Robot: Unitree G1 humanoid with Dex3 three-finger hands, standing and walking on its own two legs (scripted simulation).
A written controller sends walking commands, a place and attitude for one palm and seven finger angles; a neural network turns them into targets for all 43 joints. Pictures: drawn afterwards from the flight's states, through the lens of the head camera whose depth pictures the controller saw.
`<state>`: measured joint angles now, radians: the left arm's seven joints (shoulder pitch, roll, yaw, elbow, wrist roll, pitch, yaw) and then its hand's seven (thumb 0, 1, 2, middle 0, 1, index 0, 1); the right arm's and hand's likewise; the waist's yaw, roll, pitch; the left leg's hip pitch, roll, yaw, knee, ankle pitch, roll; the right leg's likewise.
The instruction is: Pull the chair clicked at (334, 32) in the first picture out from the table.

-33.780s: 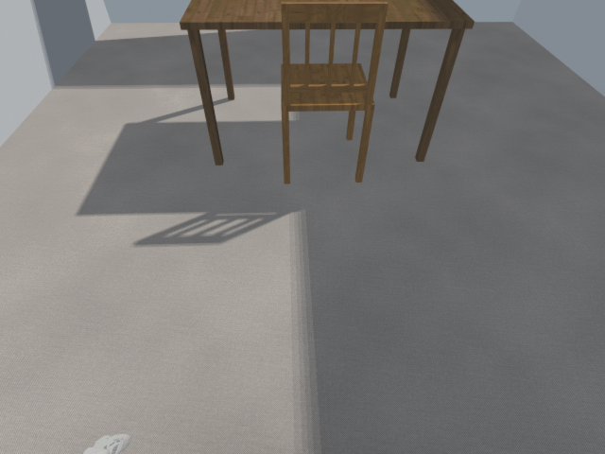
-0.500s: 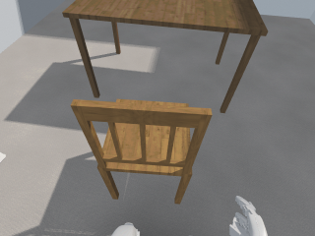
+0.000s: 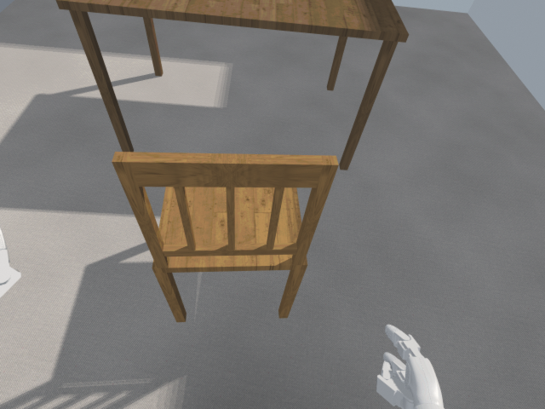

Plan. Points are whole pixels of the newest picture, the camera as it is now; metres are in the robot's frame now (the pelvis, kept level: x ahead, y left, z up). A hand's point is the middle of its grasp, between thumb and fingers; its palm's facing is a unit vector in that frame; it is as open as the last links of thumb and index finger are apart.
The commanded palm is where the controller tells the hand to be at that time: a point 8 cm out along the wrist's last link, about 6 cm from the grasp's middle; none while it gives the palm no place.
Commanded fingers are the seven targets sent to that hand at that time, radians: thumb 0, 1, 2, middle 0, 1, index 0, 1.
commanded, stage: stop stepping back and stand still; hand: left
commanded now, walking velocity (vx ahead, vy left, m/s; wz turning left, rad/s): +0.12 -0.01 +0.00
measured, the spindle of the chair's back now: (231, 219) +0.49 +0.11 -0.13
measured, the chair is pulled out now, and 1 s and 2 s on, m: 0.64 0.64 0.64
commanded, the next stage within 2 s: let the arm hang, fingers relaxed in 1.04 s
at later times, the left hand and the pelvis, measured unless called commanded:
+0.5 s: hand (30, 306) +0.18 +0.25 +0.16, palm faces +0.42 -0.79 -0.43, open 7.4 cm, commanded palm +0.12 +0.28 +0.17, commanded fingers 0.00 0.90 0.90 -0.20 -0.30 -0.20 -0.30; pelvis -0.02 -0.01 -0.01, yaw +0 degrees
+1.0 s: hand (60, 280) +0.21 +0.24 +0.15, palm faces +0.36 -0.81 -0.46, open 7.4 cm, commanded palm +0.15 +0.28 +0.17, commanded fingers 0.00 0.90 0.90 -0.20 -0.30 -0.20 -0.30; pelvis +0.01 -0.02 +0.00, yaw -1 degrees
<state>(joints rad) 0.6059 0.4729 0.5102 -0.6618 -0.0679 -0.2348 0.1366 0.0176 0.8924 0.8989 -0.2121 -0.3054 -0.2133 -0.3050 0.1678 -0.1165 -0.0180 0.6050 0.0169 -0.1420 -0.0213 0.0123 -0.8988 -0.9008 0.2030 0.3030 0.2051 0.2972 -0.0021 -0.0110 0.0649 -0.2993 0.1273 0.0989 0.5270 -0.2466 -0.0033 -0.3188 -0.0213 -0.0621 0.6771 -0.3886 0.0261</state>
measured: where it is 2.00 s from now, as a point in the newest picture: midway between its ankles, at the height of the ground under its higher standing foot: outside the picture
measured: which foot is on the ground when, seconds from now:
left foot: down 0.00-1.00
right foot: up 0.00-0.04, down 0.06-1.00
